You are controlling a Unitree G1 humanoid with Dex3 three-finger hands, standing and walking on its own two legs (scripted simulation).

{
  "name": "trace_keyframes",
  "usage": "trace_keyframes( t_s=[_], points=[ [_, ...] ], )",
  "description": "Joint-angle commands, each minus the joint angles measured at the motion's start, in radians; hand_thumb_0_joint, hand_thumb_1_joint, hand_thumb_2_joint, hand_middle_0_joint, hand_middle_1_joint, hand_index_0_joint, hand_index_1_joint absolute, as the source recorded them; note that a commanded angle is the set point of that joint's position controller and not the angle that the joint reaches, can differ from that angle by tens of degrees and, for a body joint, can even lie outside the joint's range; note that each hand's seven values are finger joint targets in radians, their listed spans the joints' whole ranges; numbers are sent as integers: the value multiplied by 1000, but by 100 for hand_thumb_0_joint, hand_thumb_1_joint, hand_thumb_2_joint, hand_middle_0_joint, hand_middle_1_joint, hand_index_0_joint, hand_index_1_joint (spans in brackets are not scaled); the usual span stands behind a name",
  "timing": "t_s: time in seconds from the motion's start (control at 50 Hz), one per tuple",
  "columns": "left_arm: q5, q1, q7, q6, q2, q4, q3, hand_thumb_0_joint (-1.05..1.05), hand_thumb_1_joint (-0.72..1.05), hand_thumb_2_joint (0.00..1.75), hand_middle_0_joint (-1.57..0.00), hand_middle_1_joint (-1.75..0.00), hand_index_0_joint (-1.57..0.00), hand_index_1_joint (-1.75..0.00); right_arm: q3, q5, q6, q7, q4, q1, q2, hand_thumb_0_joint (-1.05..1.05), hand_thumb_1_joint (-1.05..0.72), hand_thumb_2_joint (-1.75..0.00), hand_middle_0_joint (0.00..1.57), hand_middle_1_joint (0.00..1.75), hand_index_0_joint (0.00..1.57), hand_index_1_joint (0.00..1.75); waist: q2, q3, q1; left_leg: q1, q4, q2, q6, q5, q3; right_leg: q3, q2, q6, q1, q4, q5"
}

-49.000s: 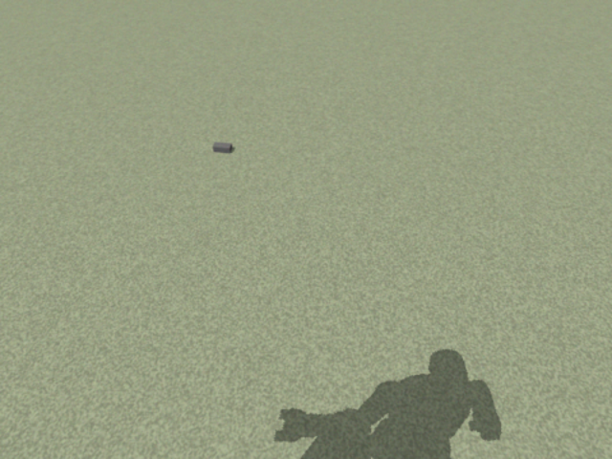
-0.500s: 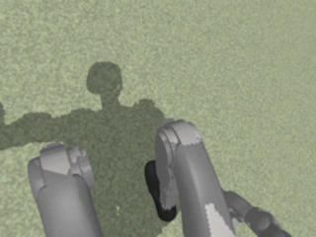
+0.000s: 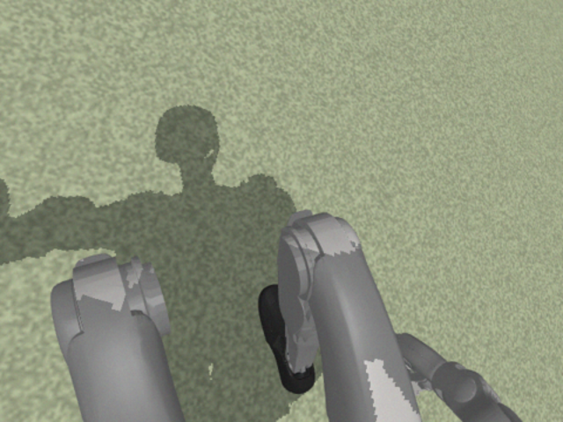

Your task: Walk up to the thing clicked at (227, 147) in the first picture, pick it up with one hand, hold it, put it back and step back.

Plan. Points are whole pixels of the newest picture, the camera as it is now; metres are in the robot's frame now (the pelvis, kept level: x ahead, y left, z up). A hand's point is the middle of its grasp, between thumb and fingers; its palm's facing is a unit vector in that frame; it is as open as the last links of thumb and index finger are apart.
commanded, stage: close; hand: left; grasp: from above
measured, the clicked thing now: out of the picture +0.37 +0.39 -0.26
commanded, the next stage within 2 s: settle in 0.36 s
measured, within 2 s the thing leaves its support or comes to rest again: neither
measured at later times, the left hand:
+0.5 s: hand out of the picture +0.36 +0.36 -0.23, palm faces -0.42 -0.20 -0.89, open 7.6 cm
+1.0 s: hand out of the picture +0.36 +0.38 -0.16, palm faces -0.34 -0.15 -0.93, open 6.5 cm
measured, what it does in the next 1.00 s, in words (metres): stands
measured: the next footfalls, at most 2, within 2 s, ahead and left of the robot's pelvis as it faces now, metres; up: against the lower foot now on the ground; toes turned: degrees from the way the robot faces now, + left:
none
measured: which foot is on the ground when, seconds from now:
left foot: down 0.00-1.00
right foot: down 0.00-1.00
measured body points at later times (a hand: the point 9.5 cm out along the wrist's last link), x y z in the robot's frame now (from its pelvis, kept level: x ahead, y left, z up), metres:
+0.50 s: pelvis +0.00 +0.00 +0.00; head +0.22 +0.14 +0.36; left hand +0.37 +0.37 -0.18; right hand +0.11 -0.26 -0.07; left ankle +0.06 +0.12 -0.24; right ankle +0.11 -0.14 -0.24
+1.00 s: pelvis +0.00 +0.00 +0.02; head +0.20 +0.12 +0.40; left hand +0.37 +0.39 -0.11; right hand +0.14 -0.26 -0.07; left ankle +0.06 +0.12 -0.25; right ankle +0.11 -0.14 -0.24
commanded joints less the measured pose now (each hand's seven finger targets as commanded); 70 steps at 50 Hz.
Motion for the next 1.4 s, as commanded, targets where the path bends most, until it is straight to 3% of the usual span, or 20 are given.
trace_keyframes(
  t_s=[0.0, 0.14, 0.24, 0.26, 0.42, 0.44, 0.54, 0.68, 0.76, 0.8, 0.82, 0.86, 0.94, 0.98, 1.02, 1.06, 1.1, 1.18, 1.26, 1.38],
  points=[
    [-21, -161, 20, 10, 251, -72, 18, 0, 45, 23, -87, -21, -87, -20, -93, 5, -3, -16, -6, 135, -330, 0, -88, -89, 20, 30, 20, 30, 406, -578, -28, 455, -309, 18, 17, 192, 111, -151, 30, -87, 247, -183, 211],
    [-23, -157, 9, -2, 277, -63, 34, 0, 44, 23, -87, -22, -87, -21, -88, 0, 4, -23, -15, 143, -334, 0, -89, -89, 20, 30, 20, 30, 405, -567, -30, 446, -302, 18, 17, 180, 124, -142, 32, -89, 262, -197, 206],
    [-29, -166, -1, -9, 240, -90, 5, 0, 42, 27, -87, -20, -86, -21, -96, 0, 1, -26, -16, 120, -331, 0, -88, -89, 20, 30, 20, 30, 409, -571, -22, 453, -308, 19, 14, 170, 115, -150, 31, -91, 241, -186, 188],
    [-25, -134, 5, -10, 270, -72, 39, 0, 41, 27, -87, -19, -86, -21, -91, -2, 8, -26, -5, 144, -328, 0, -89, -89, 20, 30, 20, 30, 418, -586, -17, 462, -310, 18, 14, 192, 116, -151, 35, -90, 261, -190, 210],
    [-19, -147, 13, -14, 255, -66, 25, 0, 42, 25, -85, -22, -85, -22, -89, -12, 15, -29, -9, 135, -329, 0, -88, -89, 20, 30, 20, 30, 411, -556, -27, 444, -315, 16, 14, 165, 115, -155, 34, -92, 240, -192, 187],
    [-19, -160, 9, -15, 226, -80, -8, 0, 41, 28, -86, -21, -85, -22, -92, -10, 8, -28, -18, 119, -328, 0, -88, -89, 20, 30, 20, 30, 420, -543, -31, 446, -307, 17, 15, 158, 120, -151, 30, -88, 228, -187, 183],
    [-11, -153, 16, -11, 251, -96, 18, 0, 60, 29, -99, -32, -101, -30, -99, -14, 6, -25, -3, 128, -336, 0, -90, -90, 20, 30, 20, 30, 453, -571, -24, 493, -325, 18, 9, 184, 107, -161, 29, -85, 224, -172, 198],
    [-15, -162, 10, 5, 278, -229, 74, 0, 60, 22, -96, -33, -100, -29, -128, 4, -2, -12, -6, 138, -324, 0, -90, -90, 20, 30, 20, 30, 523, -625, -2, 537, -331, 13, 0, 206, 126, -153, 19, -86, 219, -166, 220],
    [-34, -108, -15, 23, 301, -322, 137, 0, 59, 23, -96, -33, -100, -29, -168, 32, 2, -5, -6, 167, -316, 0, -90, -90, 20, 30, 20, 30, 574, -722, 43, 580, -338, 12, -5, 261, 145, -134, 18, -95, 246, -168, 263],
    [-60, -95, -35, 36, 252, -396, 125, 0, 58, 19, -94, -31, -98, -26, -189, 48, 11, -3, -14, 174, -304, 0, -90, -90, 20, 30, 20, 30, 589, -763, 59, 586, -372, 9, -6, 274, 147, -131, 14, -99, 245, -183, 272],
    [-75, -119, -54, 40, 191, -421, 74, 0, 57, 18, -95, -29, -99, -25, -194, 63, 13, -1, -27, 152, -291, 0, -90, -90, 20, 30, 20, 30, 599, -754, 54, 585, -390, 9, -9, 250, 141, -132, 8, -104, 211, -181, 254],
    [-82, -114, -91, 57, 149, -434, 41, 0, 55, 13, -93, -27, -97, -23, -217, 81, 21, -3, -29, 168, -290, 0, -90, -90, 20, 30, 20, 30, 602, -759, 56, 601, -415, 12, -7, 243, 135, -128, 8, -103, 188, -201, 244],
    [-103, -112, -155, 81, 155, -503, 56, 0, 44, 21, -80, -34, -86, -32, -259, 124, 60, -17, -26, 214, -289, 0, -90, -90, 20, 30, 20, 30, 576, -808, 90, 599, -453, 6, -5, 258, 140, -99, -5, -113, 197, -233, 250],
    [-113, -126, -201, 87, 19, -485, -34, 0, 44, 22, -80, -35, -85, -33, -251, 135, 72, -20, -56, 196, -264, 0, -90, -90, 20, 30, 20, 30, 492, -768, 68, 556, -455, 1, 6, 245, 144, -95, -7, -108, 193, -255, 248],
    [-105, -123, -242, 91, 52, -467, -30, 0, 28, 38, -67, -46, -69, -44, -258, 149, 85, -30, -66, 209, -265, 0, -89, -89, 20, 30, 20, 30, 383, -692, 53, 484, -456, -4, 23, 180, 154, -78, -5, -108, 208, -305, 205],
    [-106, -139, -269, 89, 154, -561, 41, 0, 16, 45, -61, -52, -63, -50, -274, 162, 101, -41, -64, 246, -266, 0, -89, -89, 20, 30, 20, 30, 397, -764, 95, 522, -478, -10, 28, 195, 172, -55, -8, -111, 281, -338, 213],
    [-136, -161, -307, 78, 62, -654, -18, 0, 14, 48, -64, -50, -63, -50, -274, 176, 109, -45, -64, 248, -232, 0, -90, -90, 20, 30, 20, 30, 418, -824, 119, 573, -509, -11, 26, 182, 179, -48, -13, -114, 300, -360, 198],
    [-154, -84, -361, 82, 157, -755, 62, 0, 8, 53, -62, -51, -60, -53, -297, 212, 144, -73, -100, 249, -220, 0, -90, -90, 20, 30, 20, 30, 368, -900, 169, 608, -559, -19, 33, 156, 204, -16, -15, -121, 386, -432, 160],
    [-174, -71, -424, 103, 154, -830, 66, 0, 3, 57, -56, -55, -54, -57, -303, 238, 187, -111, -135, 245, -194, 0, -90, -90, 20, 30, 20, 30, 314, -868, 173, 586, -602, -21, 42, 126, 218, 8, -15, -120, 424, -510, 111],
    [-250, 35, -552, 125, 77, -881, 1, 0, -7, 63, -44, -68, -45, -68, -304, 271, 220, -176, -166, 264, -175, 0, -90, -90, 20, 30, 20, 30, 234, -779, 167, 612, -719, -12, 48, 73, 196, 12, -16, -118, 488, -600, 77]
  ],
)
